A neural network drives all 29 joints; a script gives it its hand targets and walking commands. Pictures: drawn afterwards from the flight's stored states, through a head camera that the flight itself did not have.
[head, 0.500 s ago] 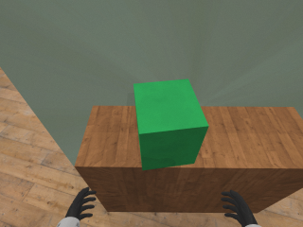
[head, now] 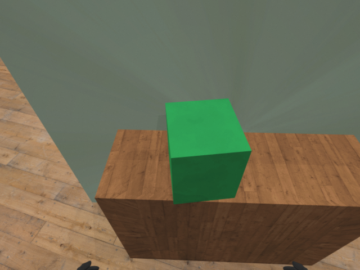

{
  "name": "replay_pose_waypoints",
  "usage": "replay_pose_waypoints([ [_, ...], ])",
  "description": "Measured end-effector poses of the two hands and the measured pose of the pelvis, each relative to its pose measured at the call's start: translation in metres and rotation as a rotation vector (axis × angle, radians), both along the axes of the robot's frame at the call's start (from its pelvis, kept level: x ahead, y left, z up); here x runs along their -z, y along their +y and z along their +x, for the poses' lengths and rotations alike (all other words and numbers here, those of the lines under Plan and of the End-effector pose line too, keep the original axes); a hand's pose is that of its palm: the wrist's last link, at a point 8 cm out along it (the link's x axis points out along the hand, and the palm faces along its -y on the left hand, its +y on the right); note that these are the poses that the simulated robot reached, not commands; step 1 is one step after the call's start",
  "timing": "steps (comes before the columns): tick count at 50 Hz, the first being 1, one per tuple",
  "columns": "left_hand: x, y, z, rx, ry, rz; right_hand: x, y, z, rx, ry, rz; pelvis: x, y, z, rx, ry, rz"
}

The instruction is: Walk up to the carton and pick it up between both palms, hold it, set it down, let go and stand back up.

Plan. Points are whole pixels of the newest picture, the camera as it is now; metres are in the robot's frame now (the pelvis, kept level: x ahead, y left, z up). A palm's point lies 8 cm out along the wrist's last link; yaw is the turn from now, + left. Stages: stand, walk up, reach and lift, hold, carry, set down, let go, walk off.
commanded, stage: stand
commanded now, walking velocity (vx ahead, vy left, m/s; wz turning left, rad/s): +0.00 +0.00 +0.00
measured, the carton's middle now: (200, 151) +0.44 -0.04 -0.02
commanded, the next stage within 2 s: none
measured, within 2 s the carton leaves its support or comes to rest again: neither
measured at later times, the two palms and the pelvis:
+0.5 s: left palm out of the picture +0.04 +0.28 -0.12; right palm out of the picture +0.03 -0.24 -0.10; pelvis -0.02 +0.02 +0.00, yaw +0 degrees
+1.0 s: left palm out of the picture +0.03 +0.28 -0.12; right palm out of the picture +0.05 -0.23 -0.10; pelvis -0.01 +0.02 +0.00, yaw +1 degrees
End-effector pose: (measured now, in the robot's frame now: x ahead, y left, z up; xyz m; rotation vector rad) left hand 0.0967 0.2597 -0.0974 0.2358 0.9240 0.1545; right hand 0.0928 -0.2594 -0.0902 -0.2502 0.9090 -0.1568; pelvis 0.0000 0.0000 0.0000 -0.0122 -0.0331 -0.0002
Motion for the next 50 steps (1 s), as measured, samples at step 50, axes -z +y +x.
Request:
replay_pose_waypoints([
  [50, 0.022, 0.021, -0.063, -0.011, 0.180, -0.004, 0.014, 0.025, -0.047, -0.011, 0.131, 0.001, 0.002, 0.022, -0.012, -0.017, 0.003, 0.004],
])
